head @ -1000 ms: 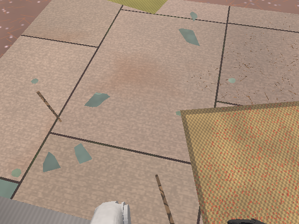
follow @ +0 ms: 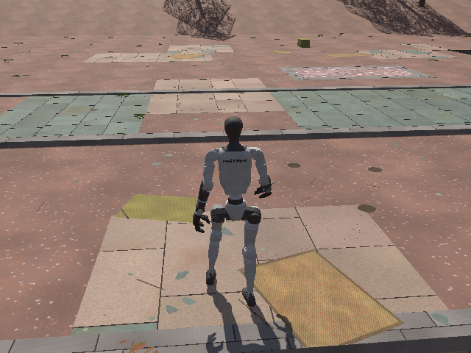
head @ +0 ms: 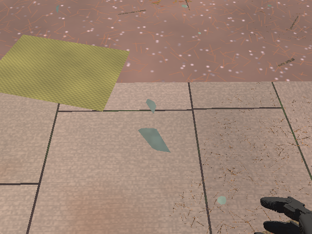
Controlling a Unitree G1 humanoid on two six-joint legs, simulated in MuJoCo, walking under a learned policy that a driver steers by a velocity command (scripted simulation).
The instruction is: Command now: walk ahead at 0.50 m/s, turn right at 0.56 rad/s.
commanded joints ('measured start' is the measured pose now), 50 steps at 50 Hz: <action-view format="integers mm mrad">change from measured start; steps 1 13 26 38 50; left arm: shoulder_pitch -24 -133 -412 -183 -67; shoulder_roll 215 123 108 136 183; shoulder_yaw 58 45 30 46 68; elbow -95 -259 -369 -246 -120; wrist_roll -20 -6 -5 30 22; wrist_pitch -7 10 22 -42 -46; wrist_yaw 21 -12 -59 -41 3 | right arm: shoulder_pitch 29 193 295 266 -4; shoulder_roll -109 -95 -230 -132 -44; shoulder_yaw -31 -71 -127 -86 -59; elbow -40 34 145 138 45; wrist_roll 27 -13 26 34 21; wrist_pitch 25 45 74 85 96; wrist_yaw -19 -3 -5 12 55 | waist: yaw -46 -75 -145 -90 0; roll -86 110 79 -105 -40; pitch -19 1 71 -40 112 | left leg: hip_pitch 391 494 662 17 -78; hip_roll -95 161 212 75 7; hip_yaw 79 -152 196 38 98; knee -216 -542 -566 431 -99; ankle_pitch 171 -102 112 -140 197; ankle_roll -39 213 178 59 82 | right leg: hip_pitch -258 -545 -434 45 227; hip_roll -149 -237 -215 -393 -411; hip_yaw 174 -74 -202 16 -298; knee -108 868 269 -203 -248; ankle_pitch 62 -43 129 242 392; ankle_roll -132 53 18 -160 -85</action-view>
